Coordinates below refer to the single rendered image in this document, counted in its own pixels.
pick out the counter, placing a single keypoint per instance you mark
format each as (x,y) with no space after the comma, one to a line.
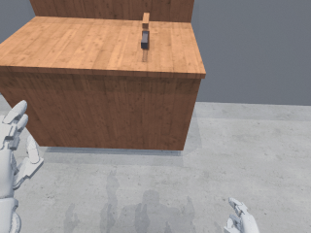
(87,83)

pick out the tap lever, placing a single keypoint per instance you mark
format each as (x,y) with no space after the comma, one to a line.
(144,41)

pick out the left robot forearm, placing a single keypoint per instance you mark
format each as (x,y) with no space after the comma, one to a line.
(10,221)

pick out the right robot hand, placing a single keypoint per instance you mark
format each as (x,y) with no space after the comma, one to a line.
(245,224)

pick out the left robot hand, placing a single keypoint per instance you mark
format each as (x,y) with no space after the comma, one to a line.
(10,128)

